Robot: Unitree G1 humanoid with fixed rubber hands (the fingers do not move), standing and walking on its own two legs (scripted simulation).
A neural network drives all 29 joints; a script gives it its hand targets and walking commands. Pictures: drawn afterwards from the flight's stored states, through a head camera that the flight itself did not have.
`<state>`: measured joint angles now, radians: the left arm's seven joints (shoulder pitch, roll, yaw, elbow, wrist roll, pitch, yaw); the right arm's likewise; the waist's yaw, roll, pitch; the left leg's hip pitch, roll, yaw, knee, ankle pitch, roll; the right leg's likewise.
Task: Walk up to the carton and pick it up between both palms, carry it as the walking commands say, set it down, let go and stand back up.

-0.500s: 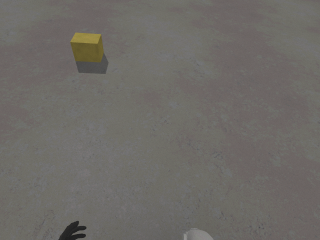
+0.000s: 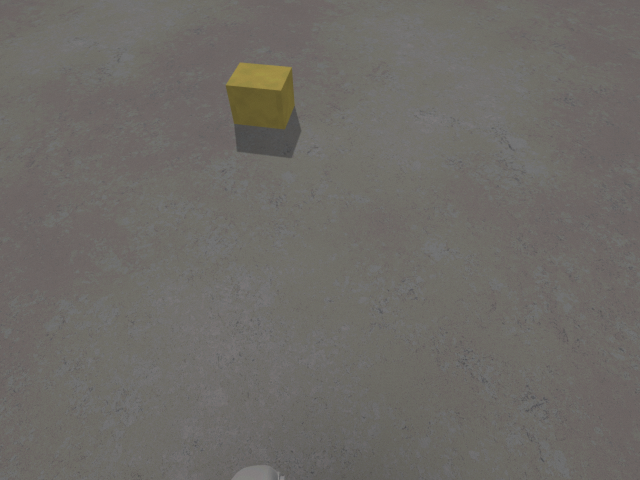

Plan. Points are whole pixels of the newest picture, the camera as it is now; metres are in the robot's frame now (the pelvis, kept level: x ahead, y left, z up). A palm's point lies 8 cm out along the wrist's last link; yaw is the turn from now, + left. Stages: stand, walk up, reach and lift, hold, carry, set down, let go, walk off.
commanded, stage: walk up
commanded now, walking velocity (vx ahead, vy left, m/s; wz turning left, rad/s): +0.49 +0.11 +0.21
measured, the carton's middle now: (262, 96) +1.93 +0.29 -0.67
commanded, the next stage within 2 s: none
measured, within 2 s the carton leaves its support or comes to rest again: neither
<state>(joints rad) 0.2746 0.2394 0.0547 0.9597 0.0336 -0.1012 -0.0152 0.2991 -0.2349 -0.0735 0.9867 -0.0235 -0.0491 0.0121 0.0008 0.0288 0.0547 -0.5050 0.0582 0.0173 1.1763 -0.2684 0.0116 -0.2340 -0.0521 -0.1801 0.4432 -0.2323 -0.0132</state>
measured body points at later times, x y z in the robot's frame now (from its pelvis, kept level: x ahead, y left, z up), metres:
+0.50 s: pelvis +0.28 +0.11 +0.01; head +0.32 +0.15 +0.46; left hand +0.35 +0.37 -0.15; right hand +0.30 -0.16 -0.11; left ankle +0.26 +0.18 -0.74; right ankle +0.28 -0.08 -0.64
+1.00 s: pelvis +0.56 +0.07 +0.00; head +0.58 +0.06 +0.45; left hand +0.58 +0.34 -0.14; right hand +0.58 -0.18 -0.16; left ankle +0.48 +0.21 -0.64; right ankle +0.59 -0.02 -0.74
